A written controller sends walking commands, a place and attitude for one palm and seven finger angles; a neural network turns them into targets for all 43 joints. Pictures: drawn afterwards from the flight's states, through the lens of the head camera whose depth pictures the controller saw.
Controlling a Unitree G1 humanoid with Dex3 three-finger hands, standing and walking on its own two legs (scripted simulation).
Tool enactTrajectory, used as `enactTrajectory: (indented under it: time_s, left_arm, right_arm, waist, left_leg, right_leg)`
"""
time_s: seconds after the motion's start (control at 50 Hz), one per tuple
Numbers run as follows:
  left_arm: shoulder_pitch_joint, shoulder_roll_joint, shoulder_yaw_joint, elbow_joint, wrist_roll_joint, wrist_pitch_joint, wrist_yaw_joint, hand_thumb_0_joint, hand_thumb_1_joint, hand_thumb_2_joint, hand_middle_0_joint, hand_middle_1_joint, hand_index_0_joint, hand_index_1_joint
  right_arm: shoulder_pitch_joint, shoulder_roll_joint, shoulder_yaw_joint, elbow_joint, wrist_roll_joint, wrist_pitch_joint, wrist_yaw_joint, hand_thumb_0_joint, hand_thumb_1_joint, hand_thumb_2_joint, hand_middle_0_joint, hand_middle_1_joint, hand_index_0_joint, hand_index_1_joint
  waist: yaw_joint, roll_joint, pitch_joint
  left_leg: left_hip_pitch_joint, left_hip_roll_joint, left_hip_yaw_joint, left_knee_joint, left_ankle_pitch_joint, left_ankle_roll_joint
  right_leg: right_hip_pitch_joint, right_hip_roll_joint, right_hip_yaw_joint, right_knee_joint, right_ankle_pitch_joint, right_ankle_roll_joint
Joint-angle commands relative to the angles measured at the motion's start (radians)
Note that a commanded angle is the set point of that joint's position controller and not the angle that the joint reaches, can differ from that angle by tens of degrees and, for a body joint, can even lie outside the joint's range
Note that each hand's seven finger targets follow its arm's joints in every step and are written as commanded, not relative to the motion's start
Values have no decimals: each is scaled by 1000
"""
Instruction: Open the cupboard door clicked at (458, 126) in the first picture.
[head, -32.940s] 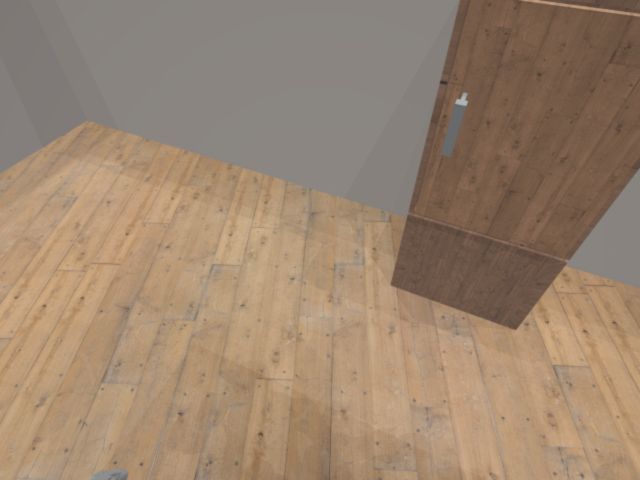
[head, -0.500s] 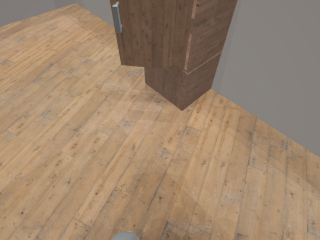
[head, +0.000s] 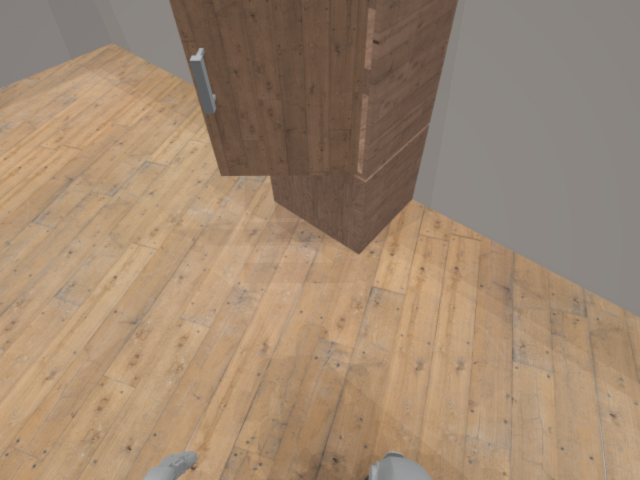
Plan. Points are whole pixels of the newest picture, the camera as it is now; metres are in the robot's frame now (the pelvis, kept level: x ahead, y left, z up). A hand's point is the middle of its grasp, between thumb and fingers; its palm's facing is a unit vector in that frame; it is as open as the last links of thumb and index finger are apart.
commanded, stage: take the last steps up to it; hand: left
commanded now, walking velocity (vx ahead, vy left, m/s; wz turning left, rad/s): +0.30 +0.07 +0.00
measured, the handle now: (205, 81) +0.96 +0.30 -0.01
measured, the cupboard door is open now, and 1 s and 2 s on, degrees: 39 39 39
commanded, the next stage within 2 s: come to a stop and stand still in 0.80 s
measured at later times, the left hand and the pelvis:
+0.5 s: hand out of the picture +0.13 +0.19 -0.17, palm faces +0.14 -0.98 -0.17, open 7.3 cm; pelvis +0.19 +0.02 +0.01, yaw +2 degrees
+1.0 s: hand (198, 298) +0.44 +0.25 -0.16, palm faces -0.01 -0.97 -0.24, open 7.3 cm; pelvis +0.34 +0.06 +0.00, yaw -1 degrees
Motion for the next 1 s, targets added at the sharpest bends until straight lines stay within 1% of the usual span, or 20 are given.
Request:
enactTrajectory:
  time_s: [0.0, 0.02, 0.04, 0.06, 0.08, 0.12, 0.18, 0.28, 0.44, 0.5, 0.52, 0.54, 0.56, 0.62, 0.68, 0.84, 0.9, 0.94, 0.96, 0.98]
  left_arm:
    - [94, 73, 21, -42, 2, -35, 3, 0, 900, 900, -200, -300, -200, -300]
    - [241, 108, 34, 1, 5, -46, 8, 0, 900, 900, -200, -300, -200, -300]
    - [405, 203, 59, 46, 12, -60, 21, 0, 900, 900, -200, -300, -200, -300]
    - [445, 265, 67, 61, -7, -54, 24, 0, 900, 900, -200, -300, -200, -300]
    - [356, 236, 62, 41, -13, -55, 30, 0, 900, 900, -200, -300, -200, -300]
    - [207, 134, 33, 6, -13, -60, 35, 0, 900, 900, -200, -300, -200, -300]
    - [185, 70, 16, 18, -6, -81, 33, 0, 900, 900, -200, -300, -200, -300]
    - [250, 88, 23, 60, -3, -101, 27, 0, 900, 900, -200, -300, -200, -300]
    - [296, 147, 27, 116, 8, -83, 31, 0, 900, 900, -200, -300, -200, -300]
    - [257, 138, 29, 107, 1, -70, 28, 0, 900, 900, -200, -300, -200, -300]
    - [298, 89, 22, 89, -7, -66, 22, 0, 900, 900, -200, -300, -200, -300]
    - [259, 59, 8, 49, -9, -70, 20, 0, 900, 900, -200, -300, -200, -300]
    - [216, 62, 9, 37, -2, -66, 29, 0, 900, 900, -200, -300, -200, -300]
    - [209, 54, 16, 61, 6, -45, 15, 0, 900, 900, -200, -300, -200, -300]
    - [253, 26, 12, 77, 8, -30, 14, 0, 900, 900, -200, -300, -200, -300]
    - [118, 26, 4, 18, 4, -24, 15, 0, 900, 900, -200, -300, -200, -300]
    - [99, 30, -4, 16, 5, -23, 20, 0, 900, 900, -200, -300, -200, -300]
    - [178, 58, -2, 46, 1, -32, 31, 0, 900, 900, -200, -300, -200, -300]
    - [241, 112, 2, 71, -3, -43, 42, 0, 900, 900, -200, -300, -200, -300]
    - [238, 168, 0, 82, -10, -43, 48, 0, 900, 900, -200, -300, -200, -300]
  right_arm:
    - [42, -140, -25, -12, 2, -15, -6, 0, -900, -900, 200, 300, 200, 300]
    - [23, -139, -25, -16, 11, -18, -4, 0, -900, -900, 200, 300, 200, 300]
    - [30, -109, -27, -37, 27, -23, 5, 0, -900, -900, 200, 300, 200, 300]
    - [33, -94, -30, -65, 27, -21, 3, 0, -900, -900, 200, 300, 200, 300]
    - [-44, -102, -37, -68, 20, -9, 5, 0, -900, -900, 200, 300, 200, 300]
    - [-96, -56, -35, -74, 10, 7, 12, 0, -900, -900, 200, 300, 200, 300]
    - [-11, -12, -29, -37, 1, 32, 23, 0, -900, -900, 200, 300, 200, 300]
    - [-117, 1, -33, -82, 5, 32, 36, 0, -900, -900, 200, 300, 200, 300]
    - [-314, -46, -35, -161, 8, 9, 56, 0, -900, -900, 200, 300, 200, 300]
    - [-86, -122, -49, -93, 0, -8, 37, 0, -900, -900, 200, 300, 200, 300]
    - [29, -224, -74, -71, -14, -14, 23, 0, -900, -900, 200, 300, 200, 300]
    - [105, -287, -85, -68, -9, -3, 9, 0, -900, -900, 200, 300, 200, 300]
    - [53, -264, -77, -76, -6, 3, 4, 0, -900, -900, 200, 300, 200, 300]
    - [-116, -148, -42, -135, 1, -9, -4, 0, -900, -900, 200, 300, 200, 300]
    - [-113, -121, -30, -124, 4, -26, -7, 0, -900, -900, 200, 300, 200, 300]
    - [-53, -116, -28, -80, -2, -18, -6, 0, -900, -900, 200, 300, 200, 300]
    - [-38, -114, -24, -56, -3, -5, -9, 0, -900, -900, 200, 300, 200, 300]
    - [-56, -88, -10, -46, 8, 0, -15, 0, -900, -900, 200, 300, 200, 300]
    - [-47, -64, -5, -46, 16, 0, -15, 0, -900, -900, 200, 300, 200, 300]
    - [-10, -61, -5, -40, 25, 11, -9, 0, -900, -900, 200, 300, 200, 300]
  waist:
    - [87, 25, 13]
    - [153, -12, -65]
    - [201, -191, -181]
    - [173, -262, -197]
    - [159, -194, -133]
    - [81, -60, 1]
    - [23, -126, -15]
    - [42, -98, -27]
    - [73, -146, 33]
    - [-42, -26, -55]
    - [-75, 194, -160]
    - [-88, 291, -190]
    - [-72, 191, -158]
    - [8, 140, -23]
    - [46, 76, -61]
    - [36, 82, -32]
    - [36, 60, -11]
    - [81, -7, -36]
    - [87, -77, -100]
    - [54, -109, -114]
  left_leg:
    - [-131, 279, -120, 111, 682, 92]
    - [-219, 224, -91, 300, 664, 55]
    - [-455, 105, -23, 596, 371, 3]
    - [-608, 18, -58, 915, -233, -29]
    - [-655, 78, -172, 1010, -178, -26]
    - [-635, 155, -204, 954, 15, -36]
    - [-548, 172, -154, 811, 108, -68]
    - [-603, 166, -107, 595, 152, -98]
    - [-489, 123, -59, 307, 113, -65]
    - [-87, 91, -40, 125, 154, -36]
    - [111, 306, -295, 104, 198, 45]
    - [158, 457, -499, 22, 315, 133]
    - [36, 479, -482, -23, 196, 157]
    - [-211, 400, -352, -114, 93, 118]
    - [-216, 355, -228, -116, 303, 110]
    - [-185, 341, -169, -83, 452, 134]
    - [-216, 322, -155, -13, 481, 109]
    - [-274, 244, -110, 126, 520, 25]
    - [-357, 173, -76, 185, 371, -35]
    - [-374, 121, -68, 188, 99, -75]
  right_leg:
    - [261, 68, -37, -145, 3, -32]
    - [487, 53, 3, -212, 51, -54]
    - [755, -185, 327, -290, 95, -145]
    - [770, -404, 636, -444, 173, -258]
    - [631, -391, 629, -497, 66, -243]
    - [377, -288, 382, -538, -4, -155]
    - [287, -191, 165, -580, 91, -101]
    - [400, -182, 100, -558, 314, -118]
    - [431, -235, 102, -498, 263, -109]
    - [287, -139, 9, -196, 287, -57]
    - [105, -19, -71, 65, 13, -9]
    - [-45, 51, -44, 329, -360, 3]
    - [-70, 26, 26, 463, -367, -17]
    - [-72, -46, 87, 492, -162, -2]
    - [-21, -41, 75, 397, -96, 14]
    - [77, -9, 35, 20, -63, 18]
    - [188, 28, 8, -104, -49, 15]
    - [382, 19, 44, -313, 193, 15]
    - [527, -90, 185, -306, 571, -23]
    - [539, -229, 246, -295, 781, -99]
